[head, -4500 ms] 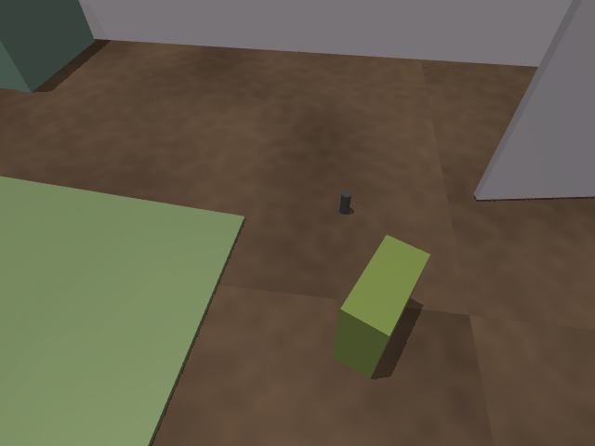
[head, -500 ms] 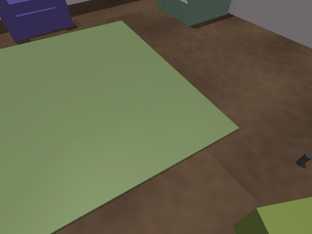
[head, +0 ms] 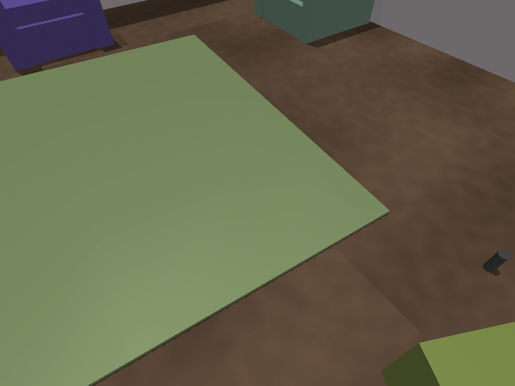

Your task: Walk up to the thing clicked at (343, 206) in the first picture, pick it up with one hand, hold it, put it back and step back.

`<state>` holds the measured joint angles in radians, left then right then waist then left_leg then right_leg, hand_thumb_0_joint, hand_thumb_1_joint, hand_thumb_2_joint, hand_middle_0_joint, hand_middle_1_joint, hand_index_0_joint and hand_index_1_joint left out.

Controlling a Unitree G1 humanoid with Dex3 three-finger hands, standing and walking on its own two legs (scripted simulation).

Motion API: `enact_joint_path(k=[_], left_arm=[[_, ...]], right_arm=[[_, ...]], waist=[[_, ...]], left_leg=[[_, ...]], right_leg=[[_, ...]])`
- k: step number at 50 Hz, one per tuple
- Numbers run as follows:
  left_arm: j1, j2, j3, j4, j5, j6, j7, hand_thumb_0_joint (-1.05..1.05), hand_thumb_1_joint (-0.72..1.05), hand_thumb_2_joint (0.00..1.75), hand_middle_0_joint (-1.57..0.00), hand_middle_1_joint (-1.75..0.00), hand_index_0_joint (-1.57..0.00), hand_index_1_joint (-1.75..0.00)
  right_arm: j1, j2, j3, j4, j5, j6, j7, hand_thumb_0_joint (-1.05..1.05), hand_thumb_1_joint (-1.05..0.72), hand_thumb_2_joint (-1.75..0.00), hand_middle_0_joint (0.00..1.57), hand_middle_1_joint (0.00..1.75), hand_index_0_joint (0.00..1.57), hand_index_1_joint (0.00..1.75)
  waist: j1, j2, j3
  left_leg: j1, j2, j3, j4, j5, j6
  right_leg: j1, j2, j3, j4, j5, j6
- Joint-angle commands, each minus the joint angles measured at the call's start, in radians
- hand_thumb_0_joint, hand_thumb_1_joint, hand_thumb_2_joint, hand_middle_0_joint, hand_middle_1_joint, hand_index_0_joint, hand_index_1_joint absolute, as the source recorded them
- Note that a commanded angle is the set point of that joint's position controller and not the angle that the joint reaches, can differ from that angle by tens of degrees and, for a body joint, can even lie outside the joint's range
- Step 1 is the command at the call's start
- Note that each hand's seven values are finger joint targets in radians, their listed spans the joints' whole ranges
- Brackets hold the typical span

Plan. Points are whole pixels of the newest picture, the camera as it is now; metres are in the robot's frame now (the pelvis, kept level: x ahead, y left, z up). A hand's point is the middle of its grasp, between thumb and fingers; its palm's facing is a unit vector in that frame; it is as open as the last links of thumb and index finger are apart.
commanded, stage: stand
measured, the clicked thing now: (495, 261) +0.75 -0.97 -0.72
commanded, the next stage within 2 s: walk up in 1.54 s
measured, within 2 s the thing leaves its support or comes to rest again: neither
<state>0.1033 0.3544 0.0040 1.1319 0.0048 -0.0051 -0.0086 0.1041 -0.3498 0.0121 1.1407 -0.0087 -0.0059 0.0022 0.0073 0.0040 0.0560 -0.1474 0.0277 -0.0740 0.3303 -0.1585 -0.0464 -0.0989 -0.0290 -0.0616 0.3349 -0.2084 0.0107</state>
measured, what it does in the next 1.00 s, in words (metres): stands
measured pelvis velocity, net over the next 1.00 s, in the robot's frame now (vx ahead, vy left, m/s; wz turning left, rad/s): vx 0.01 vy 0.00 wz -0.01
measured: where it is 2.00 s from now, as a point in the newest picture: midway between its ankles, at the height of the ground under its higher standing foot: outside the picture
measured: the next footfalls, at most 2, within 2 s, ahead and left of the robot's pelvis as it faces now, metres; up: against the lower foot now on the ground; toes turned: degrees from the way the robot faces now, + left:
left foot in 1.82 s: +0.16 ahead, +0.17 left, +0.00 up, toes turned +4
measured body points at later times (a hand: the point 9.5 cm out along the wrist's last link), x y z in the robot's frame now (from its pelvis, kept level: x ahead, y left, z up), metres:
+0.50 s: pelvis +0.01 +0.00 +0.00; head +0.02 +0.00 +0.45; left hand +0.08 +0.31 -0.13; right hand +0.09 -0.30 -0.14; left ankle +0.02 +0.15 -0.75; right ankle -0.02 -0.12 -0.75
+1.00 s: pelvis +0.01 +0.00 +0.00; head +0.02 +0.00 +0.45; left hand +0.08 +0.30 -0.13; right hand +0.08 -0.30 -0.13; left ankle +0.02 +0.15 -0.75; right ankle -0.02 -0.12 -0.75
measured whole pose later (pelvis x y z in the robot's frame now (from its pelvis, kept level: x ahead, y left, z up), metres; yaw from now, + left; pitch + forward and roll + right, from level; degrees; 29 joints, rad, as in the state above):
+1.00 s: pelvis +0.01 +0.00 +0.00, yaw -1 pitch -2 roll +0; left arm 0.11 0.36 0.00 1.12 0.01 -0.01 0.00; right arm 0.11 -0.35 0.01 1.13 -0.01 0.00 0.00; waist 0.01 0.00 0.05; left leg -0.13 0.03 -0.06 0.32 -0.17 -0.05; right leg -0.08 -0.03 -0.05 0.32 -0.21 0.01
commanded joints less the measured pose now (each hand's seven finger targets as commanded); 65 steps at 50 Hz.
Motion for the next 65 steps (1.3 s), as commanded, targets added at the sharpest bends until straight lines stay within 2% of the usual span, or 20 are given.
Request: enact_joint_path(k=[1,5,9,16,21,25,27,34,40,41,46,50,51,57,63,65], left_arm=[[-0.037,0.221,0.044,-0.059,0.001,-0.027,0.012,0.0,0.9,0.9,-0.2,-0.3,-0.2,-0.3],[-0.035,0.215,0.042,-0.056,0.0,-0.022,0.011,0.0,0.9,0.9,-0.2,-0.3,-0.2,-0.3],[-0.027,0.216,0.041,-0.059,0.003,-0.022,0.012,0.0,0.9,0.9,-0.2,-0.3,-0.2,-0.3],[-0.034,0.218,0.043,-0.06,0.001,-0.021,0.012,0.0,0.9,0.9,-0.2,-0.3,-0.2,-0.3],[-0.021,0.213,0.039,-0.059,0.001,-0.022,0.013,0.0,0.9,0.9,-0.2,-0.3,-0.2,-0.3],[-0.029,0.218,0.041,-0.063,0.003,-0.023,0.014,0.0,0.9,0.9,-0.2,-0.3,-0.2,-0.3],[-0.024,0.215,0.04,-0.064,0.002,-0.023,0.014,0.0,0.9,0.9,-0.2,-0.3,-0.2,-0.3],[-0.02,0.218,0.041,-0.063,0.002,-0.023,0.015,0.0,0.9,0.9,-0.2,-0.3,-0.2,-0.3],[-0.02,0.22,0.042,-0.064,0.003,-0.025,0.016,0.0,0.9,0.9,-0.2,-0.3,-0.2,-0.3],[-0.018,0.223,0.043,-0.065,0.003,-0.024,0.017,0.0,0.9,0.9,-0.2,-0.3,-0.2,-0.3],[-0.02,0.216,0.04,-0.065,0.003,-0.023,0.016,0.0,0.9,0.9,-0.2,-0.3,-0.2,-0.3],[-0.011,0.216,0.04,-0.067,0.004,-0.025,0.015,0.0,0.9,0.9,-0.2,-0.3,-0.2,-0.3],[-0.022,0.22,0.042,-0.071,0.004,-0.024,0.015,0.0,0.9,0.9,-0.2,-0.3,-0.2,-0.3],[-0.019,0.221,0.042,-0.068,0.005,-0.022,0.013,0.0,0.9,0.9,-0.2,-0.3,-0.2,-0.3],[-0.01,0.216,0.039,-0.071,0.004,-0.022,0.012,0.0,0.9,0.9,-0.2,-0.3,-0.2,-0.3],[-0.007,0.216,0.039,-0.068,0.003,-0.021,0.012,0.0,0.9,0.9,-0.2,-0.3,-0.2,-0.3]], right_arm=[[-0.03,-0.215,-0.042,-0.061,0.001,-0.021,-0.012,0.0,-0.9,-0.9,0.2,0.3,0.2,0.3],[-0.033,-0.213,-0.039,-0.058,0.002,-0.019,-0.012,0.0,-0.9,-0.9,0.2,0.3,0.2,0.3],[-0.036,-0.212,-0.041,-0.059,0.0,-0.02,-0.013,0.0,-0.9,-0.9,0.2,0.3,0.2,0.3],[-0.033,-0.216,-0.04,-0.057,0.002,-0.022,-0.015,0.0,-0.9,-0.9,0.2,0.3,0.2,0.3],[-0.032,-0.212,-0.042,-0.062,0.001,-0.022,-0.014,0.0,-0.9,-0.9,0.2,0.3,0.2,0.3],[-0.03,-0.213,-0.043,-0.064,0.002,-0.018,-0.013,0.0,-0.9,-0.9,0.2,0.3,0.2,0.3],[-0.035,-0.214,-0.042,-0.064,0.002,-0.02,-0.013,0.0,-0.9,-0.9,0.2,0.3,0.2,0.3],[-0.036,-0.21,-0.041,-0.068,0.002,-0.02,-0.014,0.0,-0.9,-0.9,0.2,0.3,0.2,0.3],[-0.032,-0.214,-0.04,-0.068,0.002,-0.018,-0.014,0.0,-0.9,-0.9,0.2,0.3,0.2,0.3],[-0.027,-0.205,-0.04,-0.071,0.002,-0.017,-0.014,0.0,-0.9,-0.9,0.2,0.3,0.2,0.3],[-0.034,-0.209,-0.04,-0.071,0.001,-0.016,-0.012,0.0,-0.9,-0.9,0.2,0.3,0.2,0.3],[-0.031,-0.209,-0.041,-0.072,0.001,-0.016,-0.011,0.0,-0.9,-0.9,0.2,0.3,0.2,0.3],[-0.018,-0.21,-0.041,-0.072,0.0,-0.017,-0.012,0.0,-0.9,-0.9,0.2,0.3,0.2,0.3],[-0.019,-0.212,-0.043,-0.07,-0.002,-0.016,-0.012,0.0,-0.9,-0.9,0.2,0.3,0.2,0.3],[-0.029,-0.216,-0.042,-0.071,0.0,-0.022,-0.012,0.0,-0.9,-0.9,0.2,0.3,0.2,0.3],[-0.016,-0.215,-0.041,-0.069,0.0,-0.021,-0.014,0.0,-0.9,-0.9,0.2,0.3,0.2,0.3]], waist=[[-0.004,-0.007,-0.126],[-0.004,0.008,-0.075],[0.0,-0.002,-0.094],[-0.001,0.001,-0.09],[0.0,-0.01,-0.098],[-0.006,-0.006,-0.09],[-0.001,0.004,-0.102],[0.001,-0.015,-0.099],[-0.004,-0.004,-0.093],[-0.002,-0.028,-0.102],[-0.004,-0.006,-0.063],[-0.002,0.001,-0.075],[-0.008,0.002,-0.087],[-0.004,-0.001,-0.065],[0.004,0.014,-0.092],[-0.001,0.008,-0.085]], left_leg=[[0.028,0.09,-0.044,-0.016,0.224,0.053],[0.007,0.084,-0.05,-0.041,0.128,0.05],[0.024,0.09,-0.049,-0.033,0.2,0.048],[0.024,0.091,-0.046,-0.04,0.196,0.051],[0.03,0.091,-0.042,-0.03,0.23,0.046],[0.021,0.086,-0.041,-0.037,0.165,0.05],[0.038,0.091,-0.041,-0.026,0.219,0.05],[0.039,0.092,-0.04,-0.026,0.252,0.049],[0.046,0.09,-0.034,-0.031,0.202,0.052],[0.04,0.089,-0.033,-0.023,0.22,0.052],[0.018,0.086,-0.037,-0.038,0.158,0.05],[0.03,0.087,-0.037,-0.035,0.164,0.051],[0.026,0.087,-0.034,-0.038,0.152,0.052],[0.013,0.088,-0.043,-0.049,0.118,0.054],[0.039,0.094,-0.044,-0.038,0.197,0.052],[0.039,0.091,-0.038,-0.039,0.181,0.052]], right_leg=[[0.051,-0.119,0.088,-0.047,0.192,-0.025],[0.005,-0.108,0.088,-0.071,0.067,-0.024],[0.021,-0.109,0.084,-0.055,0.129,-0.027],[0.025,-0.109,0.087,-0.052,0.132,-0.027],[0.034,-0.112,0.083,-0.048,0.172,-0.026],[0.025,-0.112,0.088,-0.063,0.123,-0.025],[0.033,-0.114,0.087,-0.052,0.173,-0.027],[0.041,-0.109,0.081,-0.048,0.211,-0.024],[0.027,-0.113,0.091,-0.061,0.18,-0.025],[0.048,-0.112,0.084,-0.055,0.211,-0.025],[0.021,-0.107,0.086,-0.075,0.122,-0.027],[0.022,-0.108,0.092,-0.075,0.131,-0.028],[0.029,-0.11,0.095,-0.07,0.122,-0.029],[0.011,-0.107,0.095,-0.072,0.064,-0.029],[0.026,-0.106,0.092,-0.055,0.137,-0.03],[0.015,-0.109,0.098,-0.058,0.132,-0.029]])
